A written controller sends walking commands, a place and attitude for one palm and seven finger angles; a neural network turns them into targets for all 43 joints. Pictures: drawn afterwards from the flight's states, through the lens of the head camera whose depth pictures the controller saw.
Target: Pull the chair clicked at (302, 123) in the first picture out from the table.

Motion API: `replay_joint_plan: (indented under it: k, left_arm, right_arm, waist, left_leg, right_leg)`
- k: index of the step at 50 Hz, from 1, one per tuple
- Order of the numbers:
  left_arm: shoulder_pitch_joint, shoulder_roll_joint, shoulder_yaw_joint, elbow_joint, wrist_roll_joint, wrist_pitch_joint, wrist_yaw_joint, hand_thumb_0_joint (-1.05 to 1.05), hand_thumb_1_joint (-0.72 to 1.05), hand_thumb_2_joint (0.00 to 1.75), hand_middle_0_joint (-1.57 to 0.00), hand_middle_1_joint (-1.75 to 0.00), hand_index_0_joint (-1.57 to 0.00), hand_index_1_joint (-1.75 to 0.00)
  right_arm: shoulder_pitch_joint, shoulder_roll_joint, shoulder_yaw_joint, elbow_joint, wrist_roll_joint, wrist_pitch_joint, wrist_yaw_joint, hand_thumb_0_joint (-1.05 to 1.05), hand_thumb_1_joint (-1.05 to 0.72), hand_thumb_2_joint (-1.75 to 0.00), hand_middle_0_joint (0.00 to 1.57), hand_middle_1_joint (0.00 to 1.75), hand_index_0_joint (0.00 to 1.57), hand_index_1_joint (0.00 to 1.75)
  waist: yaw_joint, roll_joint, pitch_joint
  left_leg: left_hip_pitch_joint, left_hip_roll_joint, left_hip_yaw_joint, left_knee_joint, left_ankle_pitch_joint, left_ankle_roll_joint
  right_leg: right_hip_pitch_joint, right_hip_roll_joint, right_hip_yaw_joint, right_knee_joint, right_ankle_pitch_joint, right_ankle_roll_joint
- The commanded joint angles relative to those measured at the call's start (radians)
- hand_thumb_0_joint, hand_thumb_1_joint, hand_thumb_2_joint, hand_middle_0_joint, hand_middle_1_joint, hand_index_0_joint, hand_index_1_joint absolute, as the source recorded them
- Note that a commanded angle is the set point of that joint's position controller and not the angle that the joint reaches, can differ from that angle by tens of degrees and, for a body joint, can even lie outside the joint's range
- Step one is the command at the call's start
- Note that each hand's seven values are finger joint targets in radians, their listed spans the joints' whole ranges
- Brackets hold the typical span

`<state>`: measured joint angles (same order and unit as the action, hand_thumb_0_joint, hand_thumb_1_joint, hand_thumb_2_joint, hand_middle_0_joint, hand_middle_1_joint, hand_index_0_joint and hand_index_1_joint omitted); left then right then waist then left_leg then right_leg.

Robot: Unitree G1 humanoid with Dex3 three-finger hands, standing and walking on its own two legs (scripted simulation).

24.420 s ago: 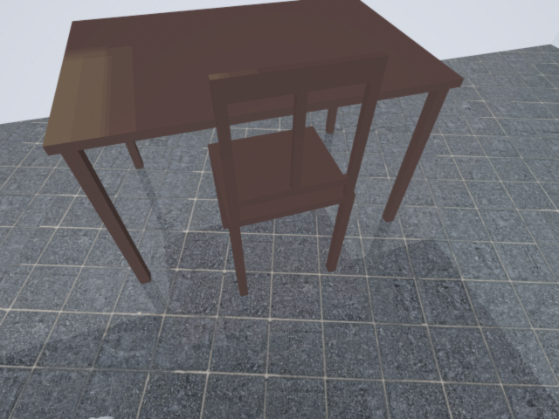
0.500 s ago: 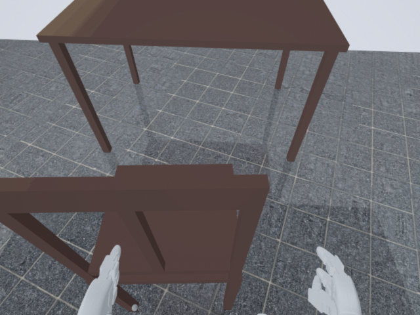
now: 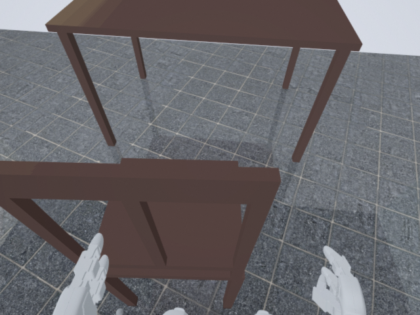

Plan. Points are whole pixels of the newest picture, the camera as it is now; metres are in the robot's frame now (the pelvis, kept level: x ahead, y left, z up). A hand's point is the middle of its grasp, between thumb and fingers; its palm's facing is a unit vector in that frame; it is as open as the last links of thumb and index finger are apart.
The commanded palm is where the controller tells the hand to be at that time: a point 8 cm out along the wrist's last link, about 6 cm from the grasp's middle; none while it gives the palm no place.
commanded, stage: draw the hand back to the body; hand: left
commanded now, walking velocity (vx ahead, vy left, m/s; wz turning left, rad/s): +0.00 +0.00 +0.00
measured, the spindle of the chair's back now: (150, 236) +0.26 +0.14 +0.01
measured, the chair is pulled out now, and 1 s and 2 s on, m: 0.63 0.62 0.62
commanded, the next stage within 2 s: step back with the hand held close in 1.40 s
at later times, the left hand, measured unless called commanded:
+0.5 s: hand (65, 283) +0.15 +0.20 +0.12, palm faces +0.18 -0.91 -0.38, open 16.2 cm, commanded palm +0.11 +0.25 +0.16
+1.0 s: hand (34, 258) +0.18 +0.24 +0.14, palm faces +0.27 -0.80 -0.54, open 8.5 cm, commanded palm +0.17 +0.29 +0.25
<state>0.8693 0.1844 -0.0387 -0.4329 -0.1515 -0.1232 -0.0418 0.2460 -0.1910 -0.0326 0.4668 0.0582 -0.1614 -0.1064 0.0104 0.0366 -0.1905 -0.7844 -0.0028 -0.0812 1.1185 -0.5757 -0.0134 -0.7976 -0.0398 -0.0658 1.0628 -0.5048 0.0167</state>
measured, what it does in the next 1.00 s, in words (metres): rises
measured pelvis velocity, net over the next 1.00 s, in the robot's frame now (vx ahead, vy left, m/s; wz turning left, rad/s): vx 0.03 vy -0.01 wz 0.00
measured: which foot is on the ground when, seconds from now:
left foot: down 0.00-1.00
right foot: down 0.00-1.00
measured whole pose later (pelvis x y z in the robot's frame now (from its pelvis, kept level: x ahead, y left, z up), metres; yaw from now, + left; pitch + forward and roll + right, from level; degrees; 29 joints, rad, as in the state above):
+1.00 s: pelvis +0.03 -0.01 +0.07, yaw +0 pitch -2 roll +0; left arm 0.65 0.43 0.17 -0.39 -0.05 0.19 0.15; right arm 0.19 -0.24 0.04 0.67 0.02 -0.25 -0.11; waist 0.08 0.08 0.02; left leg -0.14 0.02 -0.06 0.55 -0.37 -0.03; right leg -0.18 -0.02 -0.06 0.56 -0.33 0.00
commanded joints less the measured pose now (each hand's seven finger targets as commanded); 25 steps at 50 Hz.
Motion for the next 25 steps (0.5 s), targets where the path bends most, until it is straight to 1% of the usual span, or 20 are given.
replay_joint_plan:
  k: [1, 2, 4, 6, 7, 8, 9, 10, 14, 15, 16, 17, 18, 19, 20, 21, 22, 23, 24, 25]
  left_arm:
    - [0.046, 0.096, 0.112, -0.168, -0.043, -0.225, -0.070, 0.00, -0.55, 0.20, 0.00, 0.00, 0.00, 0.00]
    - [0.035, 0.094, 0.109, -0.163, -0.050, -0.259, -0.097, 0.00, -0.55, 0.20, 0.00, 0.00, 0.00, 0.00]
    - [0.009, 0.128, 0.142, -0.159, -0.077, -0.308, -0.149, 0.00, -0.55, 0.20, 0.00, 0.00, 0.00, 0.00]
    - [0.040, 0.150, 0.194, -0.159, -0.103, -0.285, -0.175, 0.00, -0.55, 0.20, 0.00, 0.00, 0.00, 0.00]
    - [0.034, 0.155, 0.208, -0.173, -0.115, -0.261, -0.178, 0.00, -0.55, 0.20, 0.00, 0.00, 0.00, 0.00]
    - [0.019, 0.169, 0.228, -0.201, -0.127, -0.237, -0.175, 0.00, -0.55, 0.20, 0.00, 0.00, 0.00, 0.00]
    - [0.027, 0.179, 0.254, -0.190, -0.135, -0.213, -0.166, 0.00, -0.55, 0.20, 0.00, 0.00, 0.00, 0.00]
    - [0.015, 0.162, 0.245, -0.212, -0.146, -0.198, -0.161, 0.00, -0.55, 0.20, 0.00, 0.00, 0.00, 0.00]
    - [-0.080, 0.194, 0.273, -0.226, -0.160, -0.173, -0.146, 0.00, -0.44, 0.25, -0.01, -0.02, -0.01, -0.02]
    - [-0.090, 0.184, 0.268, -0.213, -0.162, -0.170, -0.151, 0.00, -0.41, 0.27, -0.02, -0.03, -0.02, -0.03]
    - [-0.108, 0.198, 0.282, -0.209, -0.163, -0.167, -0.154, 0.00, -0.37, 0.29, -0.02, -0.04, -0.02, -0.04]
    - [-0.053, 0.383, 0.368, -0.221, 0.019, -0.059, 0.018, 0.00, -0.33, 0.31, -0.03, -0.05, -0.03, -0.05]
    - [-0.045, 0.261, 0.283, -0.298, 0.040, -0.010, 0.080, 0.00, -0.30, 0.32, -0.04, -0.05, -0.04, -0.05]
    - [-0.058, 0.268, 0.291, -0.297, 0.062, 0.030, 0.126, 0.00, -0.26, 0.34, -0.04, -0.06, -0.04, -0.06]
    - [-0.034, 0.227, 0.257, -0.258, 0.076, 0.055, 0.152, 0.00, -0.22, 0.36, -0.04, -0.07, -0.04, -0.07]
    - [-0.042, 0.225, 0.253, -0.253, 0.082, 0.071, 0.171, 0.00, -0.19, 0.37, -0.05, -0.08, -0.05, -0.08]
    - [-0.076, 0.233, 0.247, -0.278, 0.090, 0.074, 0.185, 0.00, -0.15, 0.39, -0.05, -0.08, -0.05, -0.08]
    - [-0.099, 0.256, 0.263, -0.290, 0.097, 0.078, 0.198, 0.00, -0.12, 0.41, -0.06, -0.09, -0.06, -0.09]
    - [-0.131, 0.299, 0.298, -0.308, 0.100, 0.083, 0.212, 0.00, -0.08, 0.43, -0.07, -0.10, -0.07, -0.10]
    - [-0.149, 0.302, 0.305, -0.311, 0.104, 0.081, 0.220, 0.00, -0.04, 0.44, -0.07, -0.10, -0.07, -0.10]
  right_arm:
    - [-0.103, -0.098, -0.052, -0.129, 0.005, -0.070, 0.018, 0.00, -0.90, -0.90, 0.20, 0.30, 0.20, 0.30]
    - [-0.115, -0.098, -0.053, -0.129, 0.005, -0.072, 0.025, 0.00, -0.90, -0.90, 0.20, 0.30, 0.20, 0.30]
    - [-0.136, -0.101, -0.053, -0.130, 0.009, -0.079, 0.036, 0.00, -0.90, -0.90, 0.20, 0.30, 0.20, 0.30]
    - [-0.144, -0.102, -0.053, -0.147, 0.022, -0.071, 0.034, 0.00, -0.90, -0.90, 0.20, 0.30, 0.20, 0.30]
    - [-0.150, -0.102, -0.048, -0.157, 0.025, -0.068, 0.031, 0.00, -0.90, -0.90, 0.20, 0.30, 0.20, 0.30]
    - [-0.148, -0.103, -0.045, -0.164, 0.028, -0.065, 0.025, 0.00, -0.90, -0.90, 0.20, 0.30, 0.20, 0.30]
    - [-0.158, -0.099, -0.045, -0.158, 0.032, -0.065, 0.018, 0.00, -0.90, -0.90, 0.20, 0.30, 0.20, 0.30]
    - [-0.149, -0.098, -0.037, -0.160, 0.032, -0.067, 0.014, 0.00, -0.90, -0.90, 0.20, 0.30, 0.20, 0.30]
    - [-0.142, -0.107, -0.024, -0.136, 0.032, -0.089, -0.006, 0.00, -0.90, -0.90, 0.20, 0.30, 0.20, 0.30]
    - [-0.134, -0.109, -0.019, -0.130, 0.033, -0.096, -0.007, 0.00, -0.90, -0.90, 0.20, 0.30, 0.20, 0.30]
    - [-0.134, -0.113, -0.016, -0.125, 0.034, -0.103, -0.009, 0.00, -0.90, -0.90, 0.20, 0.30, 0.20, 0.30]
    - [-0.111, -0.103, -0.016, -0.130, 0.002, -0.057, -0.033, 0.00, -0.90, -0.90, 0.20, 0.30, 0.20, 0.30]
    - [-0.103, -0.087, 0.000, -0.154, -0.004, -0.044, -0.039, 0.00, -0.90, -0.90, 0.20, 0.30, 0.20, 0.30]
    - [-0.104, -0.087, -0.001, -0.136, -0.004, -0.030, -0.041, 0.00, -0.90, -0.90, 0.20, 0.30, 0.20, 0.30]
    - [-0.109, -0.085, 0.005, -0.127, -0.007, -0.015, -0.044, 0.00, -0.90, -0.90, 0.20, 0.30, 0.20, 0.30]
    - [-0.114, -0.090, 0.007, -0.123, -0.008, -0.001, -0.046, 0.00, -0.90, -0.90, 0.20, 0.30, 0.20, 0.30]
    - [-0.121, -0.097, 0.011, -0.125, -0.012, 0.004, -0.046, 0.00, -0.90, -0.90, 0.20, 0.30, 0.20, 0.30]
    - [-0.127, -0.100, 0.014, -0.122, -0.015, 0.002, -0.047, 0.00, -0.90, -0.90, 0.20, 0.30, 0.20, 0.30]
    - [-0.135, -0.104, 0.016, -0.116, -0.015, -0.001, -0.051, 0.00, -0.90, -0.90, 0.20, 0.30, 0.20, 0.30]
    - [-0.129, -0.103, 0.020, -0.111, -0.018, -0.006, -0.052, 0.00, -0.90, -0.90, 0.20, 0.30, 0.20, 0.30]
  waist:
    - [-0.007, -0.031, -0.064]
    - [-0.006, -0.017, -0.059]
    - [-0.003, -0.011, -0.074]
    - [0.010, -0.003, -0.102]
    - [0.013, 0.009, -0.097]
    - [0.014, 0.000, -0.114]
    - [0.019, 0.004, -0.107]
    - [0.013, 0.009, -0.093]
    - [-0.003, -0.024, -0.035]
    - [-0.009, -0.018, -0.015]
    - [-0.008, -0.007, -0.004]
    - [0.074, 0.043, -0.069]
    - [0.035, 0.058, -0.011]
    - [0.038, 0.062, 0.002]
    - [0.028, 0.051, 0.052]
    - [0.027, 0.027, 0.074]
    - [0.025, 0.026, 0.082]
    - [0.028, 0.041, 0.090]
    - [0.033, 0.037, 0.086]
    - [0.031, 0.032, 0.089]
  left_leg:
    - [0.034, -0.008, 0.040, -0.139, 0.333, 0.017]
    - [0.025, -0.007, 0.042, -0.136, 0.315, 0.017]
    - [0.016, -0.003, 0.039, -0.131, 0.301, 0.019]
    - [0.046, -0.005, 0.045, -0.161, 0.268, 0.020]
    - [0.057, -0.006, 0.044, -0.180, 0.252, 0.020]
    - [0.071, -0.005, 0.041, -0.192, 0.254, 0.023]
    - [0.082, -0.004, 0.040, -0.199, 0.257, 0.024]
    - [0.095, -0.004, 0.038, -0.214, 0.258, 0.024]
    - [0.118, 0.003, 0.027, -0.246, 0.238, 0.027]
    - [0.128, 0.003, 0.029, -0.258, 0.218, 0.026]
    - [0.136, 0.004, 0.028, -0.269, 0.205, 0.025]
    - [0.195, 0.038, 0.032, -0.336, 0.206, 0.015]
    - [0.214, 0.031, 0.041, -0.354, 0.211, 0.015]
    - [0.225, 0.035, 0.040, -0.360, 0.222, 0.016]
    - [0.251, 0.037, 0.046, -0.367, 0.238, 0.019]
    - [0.267, 0.040, 0.041, -0.387, 0.242, 0.020]
    - [0.293, 0.041, 0.039, -0.404, 0.246, 0.022]
    - [0.312, 0.041, 0.037, -0.423, 0.246, 0.022]
    - [0.328, 0.039, 0.038, -0.436, 0.256, 0.022]
    - [0.356, 0.036, 0.038, -0.453, 0.266, 0.022]
  right_leg:
    - [0.102, 0.026, -0.027, -0.119, 0.250, -0.035]
    - [0.091, 0.024, -0.022, -0.116, 0.228, -0.034]
    - [0.105, 0.022, -0.007, -0.117, 0.210, -0.037]
    - [0.148, 0.021, -0.001, -0.147, 0.175, -0.035]
    - [0.163, 0.020, -0.001, -0.162, 0.154, -0.035]
    - [0.185, 0.020, -0.003, -0.171, 0.155, -0.034]
    - [0.200, 0.023, 0.000, -0.186, 0.156, -0.035]
    - [0.203, 0.022, -0.009, -0.197, 0.159, -0.033]
    - [0.212, 0.028, -0.005, -0.255, 0.125, -0.031]
    - [0.206, 0.029, -0.006, -0.271, 0.099, -0.028]
    - [0.209, 0.028, -0.005, -0.283, 0.082, -0.029]
    - [0.317, -0.001, 0.050, -0.325, 0.097, -0.056]
    - [0.326, -0.009, 0.029, -0.342, 0.125, -0.051]
    - [0.347, -0.004, 0.027, -0.359, 0.129, -0.055]
    - [0.339, -0.003, 0.019, -0.367, 0.149, -0.051]
    - [0.351, -0.002, 0.011, -0.380, 0.156, -0.050]
    - [0.362, -0.002, 0.010, -0.396, 0.162, -0.049]
    - [0.381, -0.004, 0.009, -0.411, 0.166, -0.050]
    - [0.411, -0.003, 0.013, -0.432, 0.174, -0.052]
    - [0.421, -0.002, 0.013, -0.444, 0.183, -0.050]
